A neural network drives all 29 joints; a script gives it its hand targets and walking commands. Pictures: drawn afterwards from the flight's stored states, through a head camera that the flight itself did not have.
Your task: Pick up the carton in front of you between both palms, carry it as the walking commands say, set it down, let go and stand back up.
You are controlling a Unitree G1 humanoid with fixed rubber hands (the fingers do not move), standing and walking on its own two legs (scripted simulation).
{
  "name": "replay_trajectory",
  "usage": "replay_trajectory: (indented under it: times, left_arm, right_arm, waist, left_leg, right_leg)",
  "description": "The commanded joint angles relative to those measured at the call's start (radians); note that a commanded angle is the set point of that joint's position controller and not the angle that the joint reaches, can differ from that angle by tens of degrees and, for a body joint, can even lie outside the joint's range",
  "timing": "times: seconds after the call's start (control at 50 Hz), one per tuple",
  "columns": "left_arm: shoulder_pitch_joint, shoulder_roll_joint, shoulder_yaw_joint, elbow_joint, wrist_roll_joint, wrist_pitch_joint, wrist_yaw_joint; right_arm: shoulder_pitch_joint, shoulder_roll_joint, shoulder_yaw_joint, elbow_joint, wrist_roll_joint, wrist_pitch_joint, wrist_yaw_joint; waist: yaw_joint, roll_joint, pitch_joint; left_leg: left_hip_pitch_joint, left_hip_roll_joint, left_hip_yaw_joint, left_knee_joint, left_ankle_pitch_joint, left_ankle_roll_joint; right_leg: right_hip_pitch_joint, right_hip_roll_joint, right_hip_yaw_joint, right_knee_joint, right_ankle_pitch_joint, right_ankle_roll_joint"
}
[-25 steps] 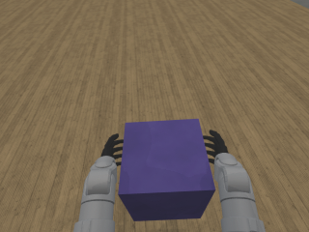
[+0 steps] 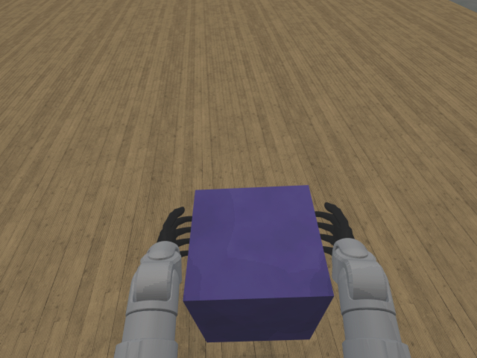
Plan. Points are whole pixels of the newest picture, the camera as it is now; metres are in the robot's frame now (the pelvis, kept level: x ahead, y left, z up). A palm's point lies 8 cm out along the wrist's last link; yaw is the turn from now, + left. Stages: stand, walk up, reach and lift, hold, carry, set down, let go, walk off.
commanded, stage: carry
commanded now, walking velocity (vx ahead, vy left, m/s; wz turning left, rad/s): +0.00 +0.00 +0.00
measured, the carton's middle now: (254, 268) +0.30 +0.00 -0.04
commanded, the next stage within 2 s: hold in 0.52 s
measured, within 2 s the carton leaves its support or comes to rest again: neither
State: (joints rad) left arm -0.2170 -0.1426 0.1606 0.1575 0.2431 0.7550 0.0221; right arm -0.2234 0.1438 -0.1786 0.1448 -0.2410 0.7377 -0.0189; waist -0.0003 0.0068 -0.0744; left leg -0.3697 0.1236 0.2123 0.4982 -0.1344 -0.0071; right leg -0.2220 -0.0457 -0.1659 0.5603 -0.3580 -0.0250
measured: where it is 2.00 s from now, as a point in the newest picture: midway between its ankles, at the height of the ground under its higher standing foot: outside the picture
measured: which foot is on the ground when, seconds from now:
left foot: down 0.00-1.00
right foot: down 0.00-1.00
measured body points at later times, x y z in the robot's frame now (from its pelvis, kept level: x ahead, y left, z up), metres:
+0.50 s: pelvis +0.00 -0.01 +0.00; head -0.02 -0.01 +0.45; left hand +0.30 +0.14 +0.03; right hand +0.30 -0.16 +0.04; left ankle +0.07 +0.13 -0.73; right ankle -0.04 -0.09 -0.73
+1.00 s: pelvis +0.00 +0.05 +0.01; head -0.02 +0.07 +0.46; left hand +0.33 +0.12 +0.04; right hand +0.26 -0.17 +0.05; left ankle +0.08 +0.16 -0.73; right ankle -0.04 -0.09 -0.73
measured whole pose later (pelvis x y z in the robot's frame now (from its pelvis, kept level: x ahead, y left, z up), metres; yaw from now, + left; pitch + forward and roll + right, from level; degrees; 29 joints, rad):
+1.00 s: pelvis +0.00 +0.05 +0.01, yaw -14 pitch -7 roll +0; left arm -0.27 -0.15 0.21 0.25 0.30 0.73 0.01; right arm -0.29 0.16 -0.23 0.27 -0.29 0.68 0.00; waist 0.00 -0.05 0.05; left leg -0.10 0.01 -0.01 0.37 -0.15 -0.01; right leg -0.03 -0.01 0.08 0.38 -0.23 0.03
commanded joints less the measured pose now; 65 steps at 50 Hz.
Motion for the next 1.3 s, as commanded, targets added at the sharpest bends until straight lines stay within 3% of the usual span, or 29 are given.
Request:
replay_trajectory:
  times: [0.0, 0.1, 0.18, 0.24, 0.3, 0.4, 0.48, 0.5, 0.52, 0.56, 0.6, 0.64, 0.68, 0.74, 0.76, 0.84, 0.86, 0.88, 0.92, 0.96, 1.02, 1.04, 1.06, 1.1, 1.12, 1.18, 1.22, 1.24, 1.28]
  left_arm:
    - [-0.463, -0.894, -0.52, -0.068, -0.256, -0.046, -0.221]
    - [-0.472, -0.86, -0.507, -0.096, -0.233, -0.048, -0.222]
    - [-0.46, -0.849, -0.487, -0.043, -0.215, -0.039, -0.224]
    - [-0.47, -0.886, -0.54, -0.063, -0.25, -0.046, -0.228]
    - [-0.485, -0.885, -0.526, -0.032, -0.253, -0.05, -0.237]
    - [-0.485, -0.891, -0.534, -0.073, -0.253, -0.054, -0.231]
    - [-0.464, -0.879, -0.53, -0.074, -0.252, -0.054, -0.227]
    - [-0.488, -0.875, -0.561, -0.13, -0.245, -0.064, -0.222]
    - [-0.322, -0.848, -0.51, -0.088, -0.245, -0.058, -0.22]
    - [-0.347, -0.802, -0.495, -0.124, -0.201, -0.075, -0.226]
    - [-0.454, -0.839, -0.586, -0.144, -0.282, -0.106, -0.239]
    - [-0.448, -0.869, -0.586, -0.13, -0.246, -0.106, -0.246]
    - [-0.522, -0.847, -0.611, -0.171, -0.29, -0.122, -0.241]
    - [-0.415, -0.872, -0.496, -0.048, -0.186, -0.098, -0.226]
    - [-0.457, -0.877, -0.495, -0.032, -0.203, -0.105, -0.234]
    - [-0.454, -0.928, -0.478, 0.046, -0.187, -0.089, -0.246]
    - [-0.468, -0.915, -0.434, 0.055, -0.163, -0.084, -0.245]
    - [-0.486, -0.912, -0.478, 0.07, -0.2, -0.079, -0.25]
    - [-0.484, -0.957, -0.462, 0.02, -0.184, -0.077, -0.257]
    - [-0.53, -0.926, -0.481, 0.067, -0.185, -0.071, -0.262]
    - [-0.575, -0.931, -0.514, -0.014, -0.216, -0.071, -0.263]
    - [-0.545, -0.945, -0.516, 0.006, -0.215, -0.065, -0.265]
    - [-0.591, -0.93, -0.491, 0.039, -0.19, -0.057, -0.266]
    - [-0.642, -0.964, -0.445, 0.062, -0.178, -0.086, -0.266]
    - [-0.702, -0.989, -0.44, 0.08, -0.182, -0.088, -0.264]
    - [-0.79, -1.012, -0.275, 0.265, -0.128, -0.13, -0.247]
    - [-0.796, -0.93, -0.193, 0.335, -0.061, -0.169, -0.229]
    - [-0.788, -0.91, -0.16, 0.365, -0.053, -0.169, -0.217]
    - [-0.766, -0.858, -0.027, 0.45, 0.039, -0.182, -0.196]
  right_arm:
    - [-0.474, 0.863, 0.582, -0.104, 0.251, -0.025, 0.209]
    - [-0.425, 0.867, 0.493, 0.012, 0.216, -0.012, 0.21]
    - [-0.433, 0.9, 0.507, 0.007, 0.224, -0.019, 0.223]
    - [-0.394, 0.88, 0.503, 0.004, 0.218, -0.015, 0.21]
    - [-0.459, 0.891, 0.548, -0.028, 0.228, -0.018, 0.213]
    - [-0.455, 0.88, 0.551, -0.062, 0.235, -0.022, 0.213]
    - [-0.428, 0.899, 0.545, -0.058, 0.246, -0.034, 0.221]
    - [-0.419, 0.886, 0.538, -0.02, 0.225, -0.033, 0.216]
    - [-0.305, 0.916, 0.511, 0.025, 0.211, -0.057, 0.219]
    - [-0.285, 0.853, 0.444, 0.037, 0.16, -0.081, 0.199]
    - [-0.306, 0.834, 0.449, -0.005, 0.145, -0.105, 0.185]
    - [-0.434, 0.932, 0.539, -0.06, 0.185, -0.116, 0.207]
    - [-0.394, 0.922, 0.521, 0.03, 0.205, -0.097, 0.239]
    - [-0.498, 0.943, 0.552, 0.072, 0.259, -0.091, 0.265]
    - [-0.47, 0.933, 0.531, 0.082, 0.214, -0.095, 0.263]
    - [-0.522, 0.898, 0.503, 0.1, 0.235, -0.079, 0.271]
    - [-0.554, 0.907, 0.534, 0.065, 0.225, -0.077, 0.273]
    - [-0.534, 0.921, 0.49, 0.08, 0.239, -0.085, 0.268]
    - [-0.508, 0.917, 0.486, 0.09, 0.219, -0.081, 0.28]
    - [-0.496, 0.915, 0.459, 0.104, 0.184, -0.076, 0.274]
    - [-0.457, 0.921, 0.397, 0.204, 0.169, -0.076, 0.291]
    - [-0.493, 0.913, 0.431, 0.119, 0.185, -0.086, 0.292]
    - [-0.481, 0.915, 0.385, 0.175, 0.141, -0.085, 0.296]
    - [-0.599, 0.878, 0.345, 0.25, 0.125, -0.108, 0.314]
    - [-0.612, 0.892, 0.356, 0.188, 0.125, -0.132, 0.316]
    - [-0.798, 0.815, 0.248, 0.36, 0.062, -0.175, 0.333]
    - [-0.868, 0.841, 0.179, 0.438, 0.037, -0.217, 0.329]
    - [-0.833, 0.804, 0.153, 0.399, -0.006, -0.236, 0.314]
    - [-0.829, 0.719, 0.016, 0.55, -0.073, -0.235, 0.294]
  waist:
    - [0.003, -0.053, -0.281]
    - [0.004, 0.052, -0.219]
    - [-0.001, -0.072, -0.239]
    - [0.004, 0.054, -0.26]
    - [0.002, -0.062, -0.191]
    - [0.001, 0.019, -0.239]
    - [0.001, -0.04, -0.267]
    - [0.002, 0.015, -0.237]
    - [-0.008, -0.181, -0.078]
    - [-0.03, -0.05, -0.137]
    - [-0.077, -0.085, -0.167]
    - [-0.005, -0.061, -0.187]
    - [-0.021, -0.011, -0.241]
    - [0.088, -0.06, -0.127]
    - [0.039, -0.084, -0.135]
    - [0.014, -0.022, -0.085]
    - [0.071, -0.064, -0.094]
    - [-0.008, -0.029, -0.084]
    - [0.03, -0.005, -0.111]
    - [-0.027, -0.016, -0.077]
    - [-0.032, 0.048, -0.132]
    - [0.01, 0.022, -0.144]
    - [-0.019, 0.096, -0.139]
    - [-0.009, 0.05, -0.103]
    - [-0.055, 0.074, -0.069]
    - [-0.008, 0.064, -0.096]
    - [0.052, 0.012, -0.046]
    - [0.0, -0.027, -0.009]
    - [0.014, 0.05, 0.027]
  left_leg:
    - [0.211, 0.082, -0.094, -0.014, 0.111, 0.014]
    - [0.196, 0.07, -0.084, -0.044, 0.111, 0.004]
    - [0.181, 0.068, -0.089, -0.029, 0.168, -0.002]
    - [0.22, 0.068, -0.073, -0.029, 0.179, -0.002]
    - [0.178, 0.067, -0.093, -0.062, 0.071, -0.023]
    - [0.213, 0.064, -0.08, -0.028, 0.139, -0.004]
    - [0.193, 0.07, -0.083, -0.044, 0.091, -0.016]
    - [0.174, 0.047, -0.048, -0.024, 0.102, -0.011]
    - [0.51, -0.271, -0.219, -0.062, 0.248, 0.026]
    - [0.502, -0.228, -0.253, -0.064, 0.286, 0.037]
    - [0.434, -0.222, -0.274, -0.062, 0.301, 0.027]
    - [0.398, -0.239, -0.246, -0.091, 0.243, 0.007]
    - [0.419, -0.249, -0.253, -0.107, 0.236, -0.001]
    - [0.435, -0.25, -0.252, -0.126, 0.169, 0.006]
    - [0.327, -0.265, -0.226, -0.133, 0.083, -0.005]
    - [0.418, -0.244, -0.227, -0.127, 0.086, 0.003]
    - [0.455, -0.226, -0.243, -0.15, 0.049, 0.017]
    - [0.458, -0.247, -0.231, -0.148, 0.053, 0.001]
    - [0.491, -0.221, -0.252, -0.148, 0.104, -0.006]
    - [0.48, -0.221, -0.252, -0.157, 0.067, -0.005]
    - [0.544, -0.196, -0.272, -0.176, 0.154, -0.024]
    - [0.546, -0.182, -0.291, -0.173, 0.171, -0.022]
    - [0.552, -0.199, -0.263, -0.184, 0.112, -0.044]
    - [0.528, -0.192, -0.282, -0.185, 0.007, -0.025]
    - [0.502, -0.18, -0.284, -0.166, -0.091, -0.022]
    - [0.465, -0.154, -0.364, -0.174, -0.318, -0.026]
    - [0.452, -0.155, -0.318, -0.13, -0.255, -0.01]
    - [0.391, -0.167, -0.302, -0.117, -0.195, -0.007]
    - [0.35, -0.179, -0.283, -0.074, -0.217, -0.012]
  right_leg:
    - [-0.001, -0.123, 0.095, -0.147, 0.24, 0.0]
    - [-0.046, -0.114, 0.099, -0.144, 0.211, -0.015]
    - [-0.022, -0.106, 0.081, -0.136, 0.298, 0.006]
    - [-0.028, -0.113, 0.098, -0.133, 0.27, -0.006]
    - [-0.06, -0.118, 0.108, -0.145, 0.253, 0.003]
    - [-0.038, -0.124, 0.109, -0.125, 0.256, -0.011]
    - [-0.015, -0.118, 0.104, -0.139, 0.255, -0.017]
    - [0.01, -0.121, 0.098, -0.134, 0.304, -0.008]
    - [-0.071, 0.037, 0.322, -0.262, 0.585, -0.02]
    - [0.034, 0.063, 0.317, -0.237, 0.557, 0.007]
    - [0.125, 0.089, 0.28, -0.228, 0.575, 0.026]
    - [0.184, 0.099, 0.259, -0.228, 0.454, 0.023]
    - [0.169, 0.107, 0.257, -0.258, 0.4, 0.023]
    - [0.097, 0.113, 0.24, -0.259, 0.378, 0.048]
    - [0.203, 0.127, 0.242, -0.251, 0.364, 0.05]
    - [0.116, 0.12, 0.253, -0.266, 0.307, 0.052]
    - [0.073, 0.124, 0.237, -0.251, 0.286, 0.063]
    - [0.063, 0.132, 0.248, -0.275, 0.288, 0.045]
    - [0.031, 0.137, 0.23, -0.263, 0.253, 0.03]
    - [0.049, 0.146, 0.243, -0.259, 0.258, 0.03]
    - [0.016, 0.152, 0.23, -0.277, 0.236, 0.004]
    - [0.017, 0.163, 0.222, -0.258, 0.213, 0.009]
    - [0.04, 0.155, 0.241, -0.284, 0.213, -0.001]
    - [-0.02, 0.162, 0.213, -0.271, 0.106, -0.009]
    - [-0.047, 0.138, 0.238, -0.244, 0.069, -0.022]
    - [-0.092, 0.155, 0.215, -0.162, -0.016, -0.023]
    - [-0.164, 0.153, 0.221, -0.14, -0.01, -0.008]
    - [-0.183, 0.16, 0.218, -0.133, -0.004, -0.016]
    - [-0.226, 0.159, 0.22, -0.125, -0.036, -0.029]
